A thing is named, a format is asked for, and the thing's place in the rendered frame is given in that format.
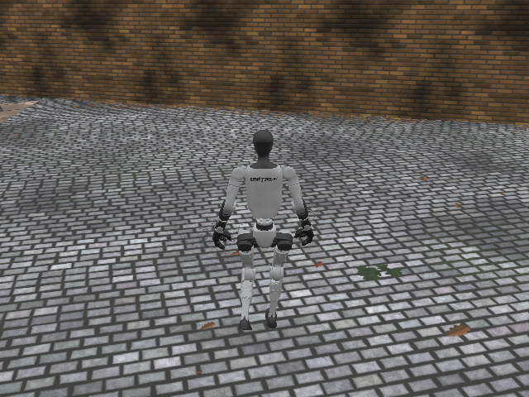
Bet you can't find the robot left hand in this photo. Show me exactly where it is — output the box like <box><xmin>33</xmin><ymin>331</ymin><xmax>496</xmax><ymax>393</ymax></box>
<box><xmin>212</xmin><ymin>231</ymin><xmax>231</xmax><ymax>249</ymax></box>

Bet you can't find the right robot shin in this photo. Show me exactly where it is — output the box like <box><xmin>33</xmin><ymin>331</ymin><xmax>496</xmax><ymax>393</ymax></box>
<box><xmin>269</xmin><ymin>267</ymin><xmax>284</xmax><ymax>318</ymax></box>

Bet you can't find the robot left forearm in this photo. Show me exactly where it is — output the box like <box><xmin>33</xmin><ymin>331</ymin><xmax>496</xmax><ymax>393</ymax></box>
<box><xmin>215</xmin><ymin>200</ymin><xmax>231</xmax><ymax>233</ymax></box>

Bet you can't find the left robot upper arm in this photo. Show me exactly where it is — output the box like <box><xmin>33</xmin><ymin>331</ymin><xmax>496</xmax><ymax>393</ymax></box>
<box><xmin>223</xmin><ymin>166</ymin><xmax>246</xmax><ymax>213</ymax></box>

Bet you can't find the robot right thigh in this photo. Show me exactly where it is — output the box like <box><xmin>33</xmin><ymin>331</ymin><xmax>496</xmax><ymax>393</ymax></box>
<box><xmin>269</xmin><ymin>230</ymin><xmax>293</xmax><ymax>281</ymax></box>

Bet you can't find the robot right forearm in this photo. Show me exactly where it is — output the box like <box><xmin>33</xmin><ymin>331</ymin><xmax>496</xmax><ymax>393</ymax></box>
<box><xmin>296</xmin><ymin>198</ymin><xmax>312</xmax><ymax>231</ymax></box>

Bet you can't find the robot right hand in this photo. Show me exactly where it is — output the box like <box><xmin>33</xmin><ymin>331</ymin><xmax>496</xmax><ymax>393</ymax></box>
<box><xmin>294</xmin><ymin>228</ymin><xmax>314</xmax><ymax>246</ymax></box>

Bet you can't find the right robot upper arm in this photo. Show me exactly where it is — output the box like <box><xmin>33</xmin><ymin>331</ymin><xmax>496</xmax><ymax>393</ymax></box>
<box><xmin>281</xmin><ymin>165</ymin><xmax>305</xmax><ymax>211</ymax></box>

